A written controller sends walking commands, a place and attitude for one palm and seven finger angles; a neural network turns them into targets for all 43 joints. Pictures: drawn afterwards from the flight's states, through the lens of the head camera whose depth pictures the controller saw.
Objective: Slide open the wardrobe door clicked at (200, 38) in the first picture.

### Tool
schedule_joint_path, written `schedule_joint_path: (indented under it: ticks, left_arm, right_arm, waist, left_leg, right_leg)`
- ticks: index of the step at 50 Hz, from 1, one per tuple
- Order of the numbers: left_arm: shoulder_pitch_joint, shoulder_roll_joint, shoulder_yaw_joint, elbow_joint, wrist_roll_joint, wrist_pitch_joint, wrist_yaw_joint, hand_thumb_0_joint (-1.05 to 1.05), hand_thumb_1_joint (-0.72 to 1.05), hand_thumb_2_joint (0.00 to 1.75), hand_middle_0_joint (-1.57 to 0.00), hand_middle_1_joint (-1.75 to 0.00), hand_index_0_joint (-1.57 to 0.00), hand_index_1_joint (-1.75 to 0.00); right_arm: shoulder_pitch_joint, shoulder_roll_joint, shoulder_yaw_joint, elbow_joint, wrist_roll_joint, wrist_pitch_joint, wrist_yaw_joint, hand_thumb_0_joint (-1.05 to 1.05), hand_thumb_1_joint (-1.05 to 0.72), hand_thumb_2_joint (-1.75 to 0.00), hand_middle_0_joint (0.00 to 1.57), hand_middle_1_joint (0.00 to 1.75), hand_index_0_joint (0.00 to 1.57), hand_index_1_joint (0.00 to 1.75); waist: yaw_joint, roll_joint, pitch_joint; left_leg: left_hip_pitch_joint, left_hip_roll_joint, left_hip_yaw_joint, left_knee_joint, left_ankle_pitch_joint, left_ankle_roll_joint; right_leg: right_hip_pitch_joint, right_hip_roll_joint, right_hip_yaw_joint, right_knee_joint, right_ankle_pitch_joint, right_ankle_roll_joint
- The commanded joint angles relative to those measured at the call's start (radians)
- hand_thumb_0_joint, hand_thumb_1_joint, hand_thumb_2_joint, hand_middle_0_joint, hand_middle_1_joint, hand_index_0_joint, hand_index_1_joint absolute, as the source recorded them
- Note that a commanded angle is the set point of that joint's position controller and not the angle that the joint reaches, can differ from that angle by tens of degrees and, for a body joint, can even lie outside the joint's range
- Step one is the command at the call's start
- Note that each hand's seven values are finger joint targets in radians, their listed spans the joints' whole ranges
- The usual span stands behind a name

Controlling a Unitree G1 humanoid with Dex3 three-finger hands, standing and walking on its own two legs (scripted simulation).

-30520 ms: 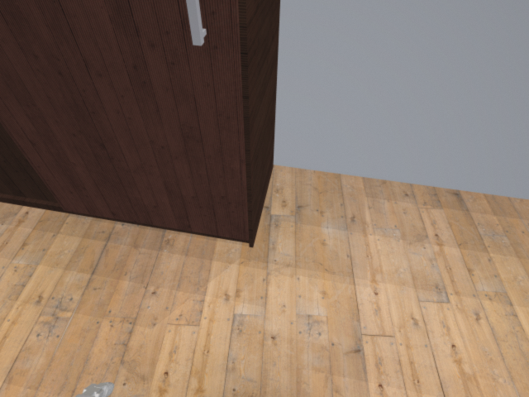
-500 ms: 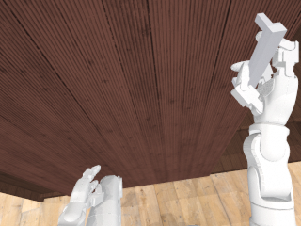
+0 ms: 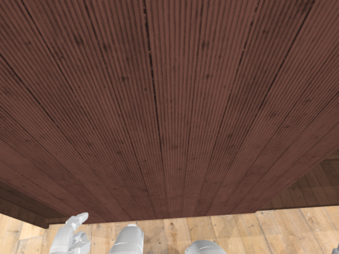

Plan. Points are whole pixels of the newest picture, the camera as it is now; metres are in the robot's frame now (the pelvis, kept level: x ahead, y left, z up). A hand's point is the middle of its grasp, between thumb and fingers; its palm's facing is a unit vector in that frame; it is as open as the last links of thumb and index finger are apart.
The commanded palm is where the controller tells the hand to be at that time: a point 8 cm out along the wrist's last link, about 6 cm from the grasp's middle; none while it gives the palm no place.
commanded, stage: stop walking and hold the door there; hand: right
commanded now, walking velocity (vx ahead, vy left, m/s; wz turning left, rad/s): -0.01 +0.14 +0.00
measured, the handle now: out of the picture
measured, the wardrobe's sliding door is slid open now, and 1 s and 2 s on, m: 0.68 0.68 0.68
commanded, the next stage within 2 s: none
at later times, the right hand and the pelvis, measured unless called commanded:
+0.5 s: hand out of the picture +0.27 -0.32 +0.25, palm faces +0.66 +0.72 -0.22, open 7.3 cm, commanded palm +0.22 -0.31 +0.17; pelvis +0.01 +0.01 +0.06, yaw +1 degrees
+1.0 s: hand out of the picture +0.28 -0.32 +0.25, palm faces +0.85 +0.40 -0.35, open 7.4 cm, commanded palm +0.22 -0.32 +0.17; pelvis +0.06 +0.11 +0.02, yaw +3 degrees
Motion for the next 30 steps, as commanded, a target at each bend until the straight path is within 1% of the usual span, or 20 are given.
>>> schedule_joint_path:
  ticks: [1,2,3,4,5,6,7,8,9,11,14,16,18,19,21,22,23,24,27,30]
  left_arm:
    - [-0.119,0.124,0.026,-0.193,0.044,-0.029,0.016,0.00,0.90,0.90,-0.20,-0.30,-0.20,-0.30]
    - [-0.103,0.127,0.019,-0.197,0.043,-0.016,0.006,0.00,0.90,0.90,-0.20,-0.30,-0.20,-0.30]
    - [-0.078,0.129,0.016,-0.194,0.030,-0.004,0.001,0.00,0.90,0.90,-0.20,-0.30,-0.20,-0.30]
    - [-0.075,0.118,0.010,-0.198,0.015,-0.004,0.012,0.00,0.90,0.90,-0.20,-0.30,-0.20,-0.30]
    - [-0.060,0.110,0.003,-0.202,0.012,-0.011,0.019,0.00,0.90,0.90,-0.20,-0.30,-0.20,-0.30]
    - [-0.030,0.099,-0.002,-0.210,0.004,-0.015,0.026,0.00,0.90,0.90,-0.20,-0.30,-0.20,-0.30]
    - [-0.013,0.091,-0.007,-0.217,0.005,-0.015,0.030,0.00,0.90,0.90,-0.20,-0.30,-0.20,-0.30]
    - [-0.005,0.088,-0.010,-0.220,0.006,-0.015,0.036,0.00,0.90,0.90,-0.20,-0.30,-0.20,-0.30]
    - [-0.002,0.089,-0.011,-0.224,0.006,-0.016,0.041,0.00,0.90,0.90,-0.20,-0.30,-0.20,-0.30]
    - [-0.016,0.088,-0.016,-0.235,0.014,-0.018,0.048,0.00,0.90,0.90,-0.20,-0.30,-0.20,-0.30]
    - [-0.037,0.100,-0.020,-0.232,0.025,-0.020,0.059,0.00,0.90,0.90,-0.20,-0.30,-0.20,-0.30]
    - [-0.058,0.097,-0.033,-0.231,0.028,-0.019,0.061,0.00,0.90,0.90,-0.20,-0.30,-0.20,-0.30]
    - [-0.068,0.101,-0.041,-0.221,0.030,-0.013,0.066,0.00,0.90,0.90,-0.20,-0.30,-0.20,-0.30]
    - [-0.072,0.099,-0.044,-0.224,0.028,-0.013,0.067,0.00,0.90,0.90,-0.20,-0.30,-0.20,-0.30]
    - [-0.073,0.101,-0.050,-0.219,0.026,-0.004,0.077,0.00,0.90,0.90,-0.20,-0.30,-0.20,-0.30]
    - [-0.069,0.103,-0.050,-0.215,0.025,0.001,0.083,0.00,0.90,0.90,-0.20,-0.30,-0.20,-0.30]
    - [-0.057,0.105,-0.051,-0.209,0.023,0.005,0.088,0.00,0.90,0.90,-0.20,-0.30,-0.20,-0.30]
    - [-0.058,0.110,-0.050,-0.208,0.022,0.004,0.094,0.00,0.90,0.90,-0.20,-0.30,-0.20,-0.30]
    - [-0.045,0.113,-0.049,-0.208,0.019,0.003,0.107,0.00,0.90,0.90,-0.20,-0.30,-0.20,-0.30]
    - [-0.038,0.121,-0.044,-0.208,0.017,-0.004,0.115,0.00,0.90,0.90,-0.20,-0.30,-0.20,-0.30]
  right_arm:
    - [0.079,-0.346,-0.029,0.027,-0.016,-0.153,0.050,0.00,-0.90,-0.90,0.45,1.40,0.45,1.40]
    - [0.080,-0.272,0.034,-0.019,-0.003,-0.166,0.071,0.00,-0.90,-0.90,0.45,1.40,0.45,1.40]
    - [0.142,-0.259,0.034,-0.024,-0.003,-0.176,0.079,0.00,-0.90,-0.90,0.45,1.40,0.45,1.40]
    - [0.198,-0.210,0.081,-0.036,-0.001,-0.182,0.078,0.00,-0.90,-0.90,0.45,1.40,0.45,1.40]
    - [0.198,-0.155,0.149,-0.101,0.003,-0.192,0.092,0.00,-0.90,-0.90,0.45,1.40,0.45,1.40]
    - [0.234,-0.123,0.170,-0.117,0.010,-0.192,0.100,0.00,-0.90,-0.90,0.45,1.40,0.45,1.40]
    - [0.254,-0.112,0.190,-0.146,0.012,-0.187,0.104,0.00,-0.90,-0.90,0.45,1.40,0.45,1.40]
    - [0.292,-0.128,0.181,-0.147,0.009,-0.176,0.103,0.00,-0.90,-0.90,0.45,1.40,0.45,1.40]
    - [0.303,-0.128,0.186,-0.149,0.009,-0.166,0.105,0.00,-0.90,-0.90,0.45,1.40,0.45,1.40]
    - [0.315,-0.163,0.163,-0.158,0.003,-0.146,0.097,0.00,-0.90,-0.90,0.45,1.40,0.45,1.40]
    - [0.325,-0.251,0.083,-0.102,-0.009,-0.121,0.082,0.00,-0.90,-0.90,0.45,1.40,0.45,1.40]
    - [0.291,-0.206,0.132,-0.101,-0.007,-0.110,0.081,0.00,-0.90,-0.90,0.45,1.40,0.45,1.40]
    - [0.284,-0.222,0.120,-0.057,-0.010,-0.098,0.075,0.00,-0.90,-0.90,0.45,1.40,0.45,1.40]
    - [0.268,-0.217,0.132,-0.049,-0.013,-0.093,0.077,0.00,-0.90,-0.90,0.45,1.40,0.45,1.40]
    - [0.259,-0.209,0.141,-0.029,-0.013,-0.085,0.078,0.00,-0.90,-0.90,0.45,1.40,0.45,1.40]
    - [0.262,-0.228,0.122,-0.003,-0.016,-0.080,0.076,0.00,-0.90,-0.90,0.45,1.40,0.45,1.40]
    - [0.253,-0.238,0.112,0.013,-0.018,-0.077,0.075,0.00,-0.90,-0.90,0.45,1.40,0.45,1.40]
    - [0.227,-0.258,0.102,0.002,-0.024,-0.080,0.073,0.00,-0.90,-0.90,0.45,1.40,0.45,1.40]
    - [0.216,-0.251,0.108,-0.012,-0.021,-0.085,0.070,0.00,-0.90,-0.90,0.45,1.40,0.45,1.40]
    - [0.209,-0.292,0.072,-0.028,-0.022,-0.092,0.062,0.00,-0.90,-0.90,0.45,1.40,0.45,1.40]
  waist:
    - [0.132,-0.349,-0.342]
    - [0.148,-0.264,-0.270]
    - [0.147,-0.195,-0.252]
    - [0.146,-0.127,-0.211]
    - [0.137,-0.147,-0.232]
    - [0.131,-0.167,-0.264]
    - [0.132,-0.189,-0.287]
    - [0.126,-0.183,-0.311]
    - [0.132,-0.190,-0.325]
    - [0.119,-0.170,-0.357]
    - [0.119,-0.190,-0.378]
    - [0.127,-0.217,-0.357]
    - [0.126,-0.204,-0.335]
    - [0.130,-0.200,-0.317]
    - [0.125,-0.177,-0.270]
    - [0.123,-0.175,-0.258]
    - [0.123,-0.164,-0.248]
    - [0.125,-0.178,-0.248]
    - [0.121,-0.187,-0.269]
    - [0.118,-0.218,-0.317]
  left_leg:
    - [-0.089,-0.127,0.027,0.488,-0.063,0.032]
    - [-0.163,-0.129,0.035,0.504,-0.048,0.029]
    - [-0.214,-0.127,0.045,0.523,-0.023,0.027]
    - [-0.288,-0.135,0.077,0.505,-0.056,0.030]
    - [-0.358,-0.127,0.078,0.452,-0.057,0.039]
    - [-0.398,-0.128,0.101,0.426,-0.050,0.049]
    - [-0.410,-0.128,0.116,0.406,-0.048,0.053]
    - [-0.414,-0.129,0.129,0.397,-0.046,0.053]
    - [-0.405,-0.131,0.139,0.360,-0.043,0.053]
    - [-0.360,-0.121,0.151,0.328,-0.022,0.043]
    - [-0.294,-0.109,0.152,0.333,0.025,0.028]
    - [-0.277,-0.105,0.147,0.426,0.043,0.020]
    - [-0.297,-0.095,0.126,0.496,0.053,0.015]
    - [-0.328,-0.093,0.128,0.532,0.054,0.014]
    - [-0.392,-0.076,0.095,0.590,0.037,0.015]
    - [-0.434,-0.067,0.084,0.610,0.019,0.017]
    - [-0.472,-0.065,0.083,0.625,0.002,0.018]
    - [-0.508,-0.063,0.088,0.647,-0.005,0.017]
    - [-0.577,-0.055,0.084,0.669,-0.045,0.021]
    - [-0.596,-0.049,0.101,0.656,-0.067,0.023]
  right_leg:
    - [0.237,-0.328,0.382,-0.509,1.132,0.186]
    - [0.217,-0.352,0.364,-0.501,1.108,0.138]
    - [0.222,-0.354,0.313,-0.497,1.041,0.085]
    - [0.291,-0.340,0.243,-0.486,1.054,0.051]
    - [0.384,-0.329,0.221,-0.457,1.063,0.031]
    - [0.459,-0.320,0.191,-0.442,1.087,0.041]
    - [0.500,-0.314,0.185,-0.441,1.117,0.060]
    - [0.528,-0.315,0.175,-0.449,1.131,0.074]
    - [0.547,-0.308,0.165,-0.447,1.158,0.091]
    - [0.514,-0.316,0.178,-0.480,1.157,0.114]
    - [0.431,-0.326,0.168,-0.533,1.101,0.112]
    - [0.350,-0.326,0.153,-0.571,1.011,0.081]
    - [0.288,-0.337,0.169,-0.594,0.892,0.027]
    - [0.277,-0.335,0.172,-0.599,0.841,0.014]
    - [0.223,-0.370,0.215,-0.601,0.724,-0.066]
    - [0.227,-0.385,0.227,-0.596,0.689,-0.107]
    - [0.232,-0.389,0.245,-0.591,0.672,-0.131]
    - [0.252,-0.386,0.243,-0.585,0.666,-0.141]
    - [0.294,-0.394,0.256,-0.560,0.678,-0.166]
    - [0.343,-0.380,0.256,-0.544,0.717,-0.168]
